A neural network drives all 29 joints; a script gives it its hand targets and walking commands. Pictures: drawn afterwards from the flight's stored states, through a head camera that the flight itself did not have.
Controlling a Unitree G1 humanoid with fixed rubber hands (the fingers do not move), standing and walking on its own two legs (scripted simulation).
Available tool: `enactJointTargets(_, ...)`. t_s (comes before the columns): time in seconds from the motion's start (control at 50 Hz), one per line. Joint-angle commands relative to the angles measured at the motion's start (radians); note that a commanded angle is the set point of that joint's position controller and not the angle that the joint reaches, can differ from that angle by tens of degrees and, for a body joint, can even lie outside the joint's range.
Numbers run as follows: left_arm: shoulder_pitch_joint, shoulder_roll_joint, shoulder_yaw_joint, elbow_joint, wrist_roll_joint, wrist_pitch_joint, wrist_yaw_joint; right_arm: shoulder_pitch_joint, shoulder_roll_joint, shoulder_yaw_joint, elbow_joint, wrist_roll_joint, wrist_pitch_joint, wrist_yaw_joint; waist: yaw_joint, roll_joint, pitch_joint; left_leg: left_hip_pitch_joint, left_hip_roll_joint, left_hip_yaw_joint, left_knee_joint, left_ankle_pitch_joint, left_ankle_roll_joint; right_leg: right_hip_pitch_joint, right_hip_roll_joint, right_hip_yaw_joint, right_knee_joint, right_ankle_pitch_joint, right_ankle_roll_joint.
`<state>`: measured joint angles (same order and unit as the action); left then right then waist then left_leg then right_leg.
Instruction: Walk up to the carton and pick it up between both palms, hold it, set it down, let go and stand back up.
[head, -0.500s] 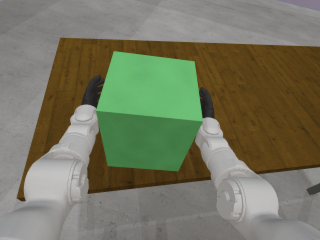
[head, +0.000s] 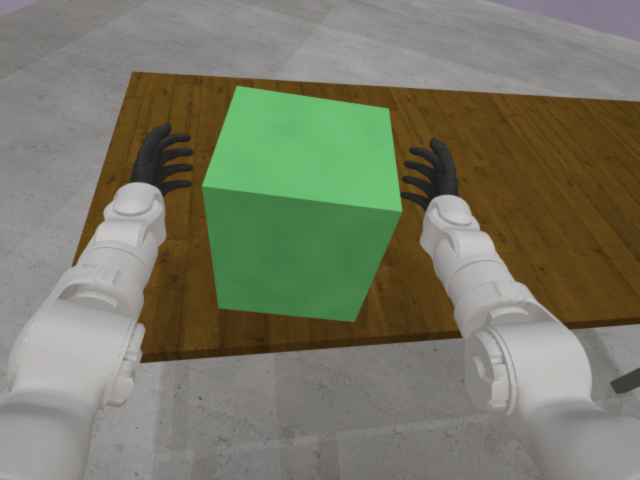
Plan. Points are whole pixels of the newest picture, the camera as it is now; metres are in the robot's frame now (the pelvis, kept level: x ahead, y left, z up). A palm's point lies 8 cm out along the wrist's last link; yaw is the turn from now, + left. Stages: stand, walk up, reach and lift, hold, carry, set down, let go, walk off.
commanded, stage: set down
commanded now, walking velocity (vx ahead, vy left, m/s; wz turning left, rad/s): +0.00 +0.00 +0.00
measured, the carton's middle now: (300, 212) +0.47 +0.00 +0.06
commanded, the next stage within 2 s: none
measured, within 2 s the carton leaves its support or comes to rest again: neither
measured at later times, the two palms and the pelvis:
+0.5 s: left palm (145, 152) +0.47 +0.19 +0.16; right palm (451, 181) +0.43 -0.17 +0.17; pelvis +0.02 -0.01 +0.02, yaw -1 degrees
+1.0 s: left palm (118, 195) +0.42 +0.22 +0.14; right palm (444, 218) +0.39 -0.16 +0.14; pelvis +0.01 -0.01 +0.02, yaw -1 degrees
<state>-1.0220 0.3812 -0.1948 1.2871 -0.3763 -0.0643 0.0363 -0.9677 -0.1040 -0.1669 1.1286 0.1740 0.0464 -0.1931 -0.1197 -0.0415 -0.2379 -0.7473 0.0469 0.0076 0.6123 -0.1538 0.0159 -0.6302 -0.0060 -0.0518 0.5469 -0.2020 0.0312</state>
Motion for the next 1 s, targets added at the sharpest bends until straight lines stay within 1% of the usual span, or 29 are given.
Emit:
enactJointTargets(0.0,-0.675,0.14,0.002,-0.234,-0.002,-0.001,-0.017,-0.538,-0.191,-0.022,-0.258,-0.021,-0.004,-0.011,-0.027,0.229,-0.593,0.576,-0.049,-0.004,-0.089,-0.087,-0.065,0.082,0.041,-0.052,-0.072,0.043,-0.029)
enactJointTargets(0.02,-0.648,0.157,0.03,-0.235,-0.014,0.009,-0.012,-0.539,-0.183,0.018,-0.32,0.002,-0.005,-0.012,0.014,0.203,-0.626,0.584,-0.051,-0.001,-0.074,-0.025,-0.065,0.133,0.044,-0.045,-0.066,0.103,-0.024)
enactJointTargets(0.06,-0.696,0.155,0.032,-0.23,-0.008,0.02,-0.015,-0.564,-0.191,-0.018,-0.298,-0.005,0.006,-0.022,-0.015,0.214,-0.598,0.576,-0.05,0.007,-0.072,-0.005,-0.075,0.111,0.043,-0.04,-0.072,0.102,-0.028)
enactJointTargets(0.08,-0.705,0.161,0.054,-0.33,0.001,0.024,-0.006,-0.546,-0.211,-0.011,-0.357,0.0,-0.002,-0.02,0.0,0.248,-0.66,0.624,-0.05,0.004,-0.066,0.039,-0.086,0.131,0.045,-0.043,-0.071,0.152,-0.026)
enactJointTargets(0.12,-0.709,0.144,0.046,-0.31,0.008,0.065,0.0,-0.562,-0.222,-0.017,-0.327,0.005,0.024,-0.024,-0.006,0.279,-0.616,0.649,-0.039,-0.008,-0.069,0.061,-0.098,0.117,0.048,-0.048,-0.073,0.152,-0.029)
enactJointTargets(0.22,-0.592,0.175,0.151,-0.318,0.091,0.137,-0.037,-0.463,-0.187,0.024,-0.356,0.03,0.03,-0.047,0.015,0.205,-0.562,0.699,-0.039,0.009,-0.067,0.258,-0.09,0.242,0.063,-0.038,-0.094,0.278,-0.015)
enactJointTargets(0.26,-0.642,0.168,0.124,-0.221,0.075,0.13,-0.038,-0.501,-0.177,-0.01,-0.29,0.003,0.059,-0.048,-0.01,0.193,-0.472,0.641,-0.035,0.01,-0.089,0.128,-0.077,0.188,0.055,-0.037,-0.117,0.159,-0.024)
enactJointTargets(0.3,-0.519,0.161,0.156,-0.414,0.106,0.161,-0.042,-0.393,-0.175,0.026,-0.402,0.046,0.032,-0.058,0.011,0.229,-0.555,0.73,-0.042,0.017,-0.084,0.284,-0.085,0.279,0.06,-0.031,-0.12,0.322,-0.017)
enactJointTargets(0.32,-0.579,0.164,0.159,-0.378,0.092,0.165,-0.043,-0.457,-0.184,0.016,-0.373,0.036,0.039,-0.058,0.004,0.225,-0.539,0.731,-0.039,0.017,-0.071,0.303,-0.089,0.256,0.063,-0.03,-0.119,0.299,-0.014)
enactJointTargets(0.34,-0.573,0.162,0.151,-0.468,0.09,0.161,-0.041,-0.427,-0.204,0.016,-0.435,0.048,0.033,-0.059,-0.011,0.223,-0.589,0.784,-0.04,0.019,-0.069,0.358,-0.099,0.28,0.065,-0.036,-0.128,0.354,-0.013)
enactJointTargets(0.36,-0.608,0.182,0.166,-0.391,0.101,0.172,-0.045,-0.473,-0.164,0.04,-0.398,0.057,0.054,-0.055,0.007,0.219,-0.535,0.75,-0.037,0.023,-0.069,0.325,-0.094,0.263,0.064,-0.028,-0.125,0.305,-0.009)
enactJointTargets(0.4,-0.465,0.196,0.223,-0.514,0.123,0.196,-0.055,-0.354,-0.167,0.083,-0.52,0.08,0.046,-0.061,0.04,0.151,-0.527,0.784,-0.048,0.04,-0.1,0.384,-0.077,0.363,0.072,-0.018,-0.135,0.424,-0.005)
enactJointTargets(0.44,-0.558,0.23,0.205,-0.489,0.085,0.203,-0.053,-0.439,-0.182,0.057,-0.513,0.076,0.066,-0.066,0.016,0.143,-0.536,0.74,-0.052,0.043,-0.106,0.311,-0.07,0.355,0.07,-0.02,-0.14,0.36,0.003)
enactJointTargets(0.54,-0.372,0.206,0.259,-0.618,0.13,0.247,-0.077,-0.283,-0.146,0.125,-0.602,0.123,0.072,-0.078,0.059,0.144,-0.474,0.796,-0.059,0.064,-0.141,0.351,-0.059,0.455,0.066,0.002,-0.159,0.437,0.008)
enactJointTargets(0.56,-0.428,0.221,0.25,-0.606,0.122,0.245,-0.075,-0.304,-0.146,0.109,-0.581,0.106,0.084,-0.081,0.043,0.134,-0.442,0.768,-0.059,0.062,-0.147,0.312,-0.057,0.445,0.064,0.001,-0.163,0.389,0.008)
enactJointTargets(0.58,-0.488,0.246,0.249,-0.605,0.109,0.24,-0.07,-0.369,-0.134,0.108,-0.621,0.111,0.101,-0.078,0.068,0.141,-0.436,0.731,-0.064,0.07,-0.162,0.236,-0.047,0.432,0.057,0.009,-0.172,0.312,0.008)
enactJointTargets(0.6,-0.458,0.24,0.236,-0.601,0.095,0.243,-0.069,-0.316,-0.115,0.083,-0.621,0.094,0.11,-0.079,0.045,0.134,-0.402,0.724,-0.059,0.072,-0.171,0.186,-0.041,0.413,0.055,0.005,-0.175,0.277,0.007)
enactJointTargets(0.62,-0.321,0.226,0.263,-0.639,0.116,0.257,-0.076,-0.215,-0.106,0.137,-0.664,0.115,0.099,-0.079,0.086,0.119,-0.398,0.744,-0.061,0.074,-0.176,0.223,-0.035,0.474,0.052,0.017,-0.178,0.324,0.002)
enactJointTargets(0.64,-0.229,0.203,0.272,-0.684,0.139,0.269,-0.084,-0.135,-0.106,0.144,-0.686,0.126,0.091,-0.088,0.085,0.12,-0.396,0.781,-0.063,0.078,-0.188,0.261,-0.037,0.521,0.056,0.017,-0.182,0.381,0.009)
enactJointTargets(0.68,-0.442,0.255,0.259,-0.644,0.104,0.27,-0.079,-0.312,-0.116,0.116,-0.674,0.122,0.116,-0.089,0.079,0.157,-0.374,0.696,-0.065,0.078,-0.187,0.159,-0.04,0.463,0.043,0.023,-0.177,0.259,0.004)
enactJointTargets(0.7,-0.258,0.222,0.27,-0.677,0.127,0.266,-0.084,-0.124,-0.079,0.141,-0.691,0.119,0.111,-0.088,0.091,0.134,-0.344,0.734,-0.066,0.075,-0.205,0.165,-0.036,0.511,0.048,0.024,-0.191,0.264,-0.002)
enactJointTargets(0.74,-0.267,0.243,0.288,-0.696,0.121,0.276,-0.088,-0.134,-0.069,0.136,-0.735,0.093,0.117,-0.097,0.104,0.117,-0.327,0.709,-0.072,0.088,-0.22,0.123,-0.029,0.511,0.039,0.028,-0.191,0.222,0.011)
enactJointTargets(0.76,-0.343,0.238,0.267,-0.711,0.105,0.281,-0.09,-0.189,-0.092,0.103,-0.744,0.082,0.121,-0.102,0.069,0.142,-0.339,0.7,-0.068,0.09,-0.219,0.113,-0.046,0.498,0.041,0.025,-0.189,0.224,0.005)
enactJointTargets(0.84,-0.399,0.26,0.263,-0.704,0.072,0.276,-0.07,-0.238,-0.096,0.06,-0.764,0.049,0.147,-0.098,0.078,0.14,-0.311,0.641,-0.062,0.083,-0.23,-0.035,-0.026,0.441,0.038,0.031,-0.196,0.059,-0.014)
enactJointTargets(0.86,-0.211,0.21,0.27,-0.737,0.095,0.271,-0.071,-0.054,-0.076,0.098,-0.756,0.055,0.132,-0.097,0.084,0.137,-0.271,0.679,-0.06,0.068,-0.231,0.02,-0.028,0.475,0.039,0.029,-0.197,0.124,-0.02)
enactJointTargets(0.88,-0.438,0.254,0.253,-0.757,0.053,0.274,-0.073,-0.28,-0.115,0.059,-0.815,0.035,0.136,-0.1,0.071,0.146,-0.338,0.638,-0.054,0.073,-0.22,-0.026,-0.03,0.432,0.035,0.025,-0.184,0.076,-0.022)
enactJointTargets(0.9,-0.243,0.194,0.243,-0.754,0.062,0.27,-0.068,-0.101,-0.103,0.075,-0.784,0.049,0.126,-0.097,0.062,0.142,-0.301,0.685,-0.052,0.057,-0.22,0.033,-0.037,0.459,0.04,0.02,-0.187,0.144,-0.024)
enactJointTargets(0.94,-0.409,0.24,0.236,-0.716,0.042,0.284,-0.072,-0.251,-0.116,0.041,-0.793,0.031,0.147,-0.102,0.054,0.133,-0.334,0.634,-0.051,0.061,-0.211,-0.025,-0.03,0.419,0.035,0.026,-0.187,0.092,-0.022)
enactJointTargets(0.98,-0.136,0.161,0.24,-0.81,0.096,0.288,-0.082,0.016,-0.085,0.074,-0.765,0.034,0.122,-0.097,0.052,0.165,-0.303,0.752,-0.041,0.044,-0.222,0.074,-0.046,0.46,0.044,0.015,-0.2,0.179,-0.036)
